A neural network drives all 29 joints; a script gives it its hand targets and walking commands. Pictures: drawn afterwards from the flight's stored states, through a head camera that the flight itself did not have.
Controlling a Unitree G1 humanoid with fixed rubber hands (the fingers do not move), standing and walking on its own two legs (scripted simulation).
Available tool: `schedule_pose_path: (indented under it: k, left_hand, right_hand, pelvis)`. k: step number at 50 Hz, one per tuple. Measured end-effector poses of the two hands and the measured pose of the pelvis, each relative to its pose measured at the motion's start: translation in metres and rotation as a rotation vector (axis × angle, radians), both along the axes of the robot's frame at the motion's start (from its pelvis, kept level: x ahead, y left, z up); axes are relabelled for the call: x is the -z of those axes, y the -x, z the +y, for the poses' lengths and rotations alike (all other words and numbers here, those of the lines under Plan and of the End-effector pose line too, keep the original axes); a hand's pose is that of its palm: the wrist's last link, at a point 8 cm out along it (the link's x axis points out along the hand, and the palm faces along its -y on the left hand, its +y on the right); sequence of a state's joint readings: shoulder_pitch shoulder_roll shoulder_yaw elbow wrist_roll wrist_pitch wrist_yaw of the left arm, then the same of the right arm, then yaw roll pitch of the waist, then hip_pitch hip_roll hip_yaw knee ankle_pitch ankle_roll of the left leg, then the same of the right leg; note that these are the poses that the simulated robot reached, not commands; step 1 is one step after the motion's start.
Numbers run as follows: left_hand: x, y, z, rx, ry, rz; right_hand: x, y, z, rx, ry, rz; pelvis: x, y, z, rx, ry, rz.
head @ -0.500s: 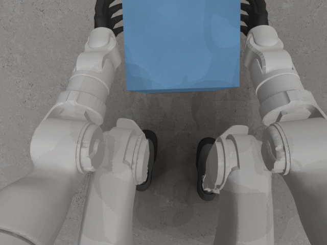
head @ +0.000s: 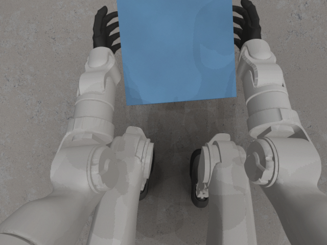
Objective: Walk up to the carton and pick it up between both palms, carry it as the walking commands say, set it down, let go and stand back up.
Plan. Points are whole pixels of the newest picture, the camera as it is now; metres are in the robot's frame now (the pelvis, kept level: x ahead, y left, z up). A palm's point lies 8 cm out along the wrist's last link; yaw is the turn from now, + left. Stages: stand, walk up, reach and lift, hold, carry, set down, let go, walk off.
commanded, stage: reach and lift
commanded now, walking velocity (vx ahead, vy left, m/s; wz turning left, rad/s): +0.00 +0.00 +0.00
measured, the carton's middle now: (176, 61) +0.50 +0.01 -0.20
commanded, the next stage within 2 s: none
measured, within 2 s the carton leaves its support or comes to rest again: neither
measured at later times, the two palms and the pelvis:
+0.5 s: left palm (93, 41) +0.49 +0.16 -0.05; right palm (264, 35) +0.51 -0.14 -0.05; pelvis +0.01 +0.00 +0.04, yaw +0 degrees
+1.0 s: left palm (68, 34) +0.47 +0.16 +0.03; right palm (291, 23) +0.49 -0.14 +0.03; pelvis +0.01 +0.00 +0.10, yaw -1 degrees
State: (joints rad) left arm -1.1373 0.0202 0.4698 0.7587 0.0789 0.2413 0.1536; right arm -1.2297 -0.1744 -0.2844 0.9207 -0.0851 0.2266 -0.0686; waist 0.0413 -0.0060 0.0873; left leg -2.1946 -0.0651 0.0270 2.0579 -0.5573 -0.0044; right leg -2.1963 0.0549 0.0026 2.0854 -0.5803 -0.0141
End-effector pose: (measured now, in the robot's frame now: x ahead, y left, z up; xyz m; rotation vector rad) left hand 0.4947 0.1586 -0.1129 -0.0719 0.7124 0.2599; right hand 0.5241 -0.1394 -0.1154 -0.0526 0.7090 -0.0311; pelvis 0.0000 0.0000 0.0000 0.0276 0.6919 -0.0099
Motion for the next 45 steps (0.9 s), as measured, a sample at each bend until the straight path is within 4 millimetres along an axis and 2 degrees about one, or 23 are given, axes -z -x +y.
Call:
schedule_pose_path:
  k: [6, 11, 18, 22, 33, 45]
  left_hand:
    - [-0.003, 0.006, 0.003, -0.004, -0.010, 0.009]
    - [-0.011, 0.005, 0.000, -0.004, -0.003, 0.001]
    - [-0.041, 0.001, -0.003, 0.003, -0.007, -0.027]
    - [-0.058, 0.004, -0.002, 0.013, -0.010, -0.016]
    - [-0.085, 0.024, -0.001, 0.005, -0.009, -0.003]
    - [-0.126, 0.024, -0.002, 0.001, 0.003, -0.026]
  right_hand:
    - [0.000, 0.004, 0.003, -0.003, -0.014, 0.008]
    - [-0.008, 0.005, 0.000, 0.006, -0.017, 0.002]
    - [-0.041, 0.002, -0.003, 0.024, -0.023, -0.027]
    - [-0.057, 0.007, -0.003, 0.029, -0.017, -0.017]
    - [-0.083, 0.025, -0.001, 0.029, -0.025, -0.004]
    - [-0.127, 0.027, -0.002, 0.043, -0.030, -0.025]
  pelvis:
    - [-0.008, -0.002, 0.000, -0.004, 0.004, 0.021]
    - [-0.014, -0.004, 0.000, -0.003, 0.005, 0.026]
    - [-0.026, -0.006, 0.000, 0.002, 0.003, 0.027]
    - [-0.036, -0.008, -0.001, 0.004, -0.001, 0.034]
    - [-0.060, -0.005, -0.001, 0.005, 0.000, 0.030]
    - [-0.082, -0.005, -0.003, 0.008, 0.000, 0.006]
